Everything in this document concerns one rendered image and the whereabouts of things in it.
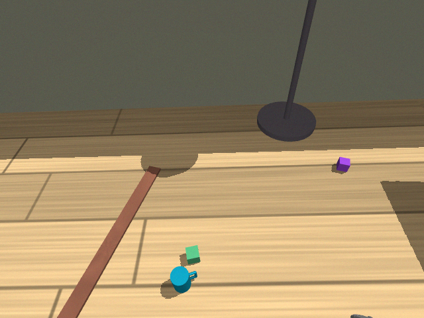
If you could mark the coat stand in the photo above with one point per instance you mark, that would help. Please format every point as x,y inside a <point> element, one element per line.
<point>285,120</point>

